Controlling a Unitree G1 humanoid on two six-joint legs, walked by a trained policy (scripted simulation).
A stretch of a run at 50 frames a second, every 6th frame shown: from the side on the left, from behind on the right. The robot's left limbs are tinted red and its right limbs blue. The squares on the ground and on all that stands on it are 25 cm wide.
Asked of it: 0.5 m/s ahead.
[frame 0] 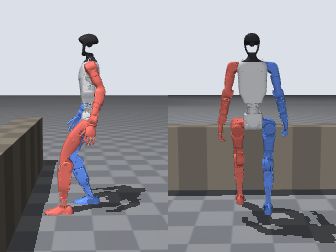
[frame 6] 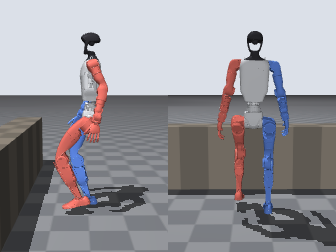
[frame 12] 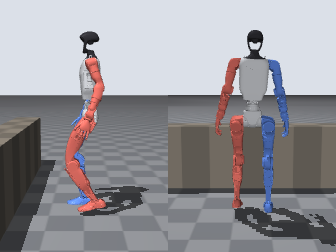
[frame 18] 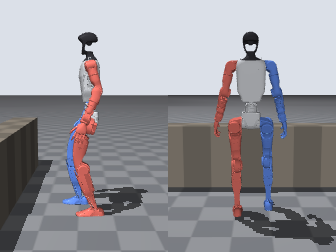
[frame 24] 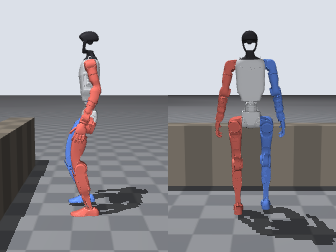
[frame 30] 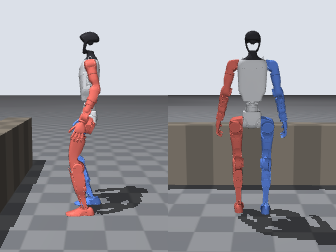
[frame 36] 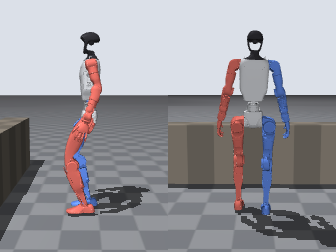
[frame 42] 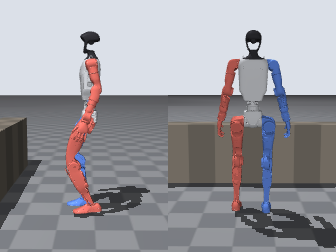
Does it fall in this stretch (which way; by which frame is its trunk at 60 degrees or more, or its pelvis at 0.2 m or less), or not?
no
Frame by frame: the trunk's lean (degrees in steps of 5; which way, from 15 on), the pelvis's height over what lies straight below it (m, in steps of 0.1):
0: 0, 0.8
6: 0, 0.8
12: 0, 0.8
18: 0, 0.8
24: 0, 0.8
30: 0, 0.8
36: 0, 0.8
42: 0, 0.8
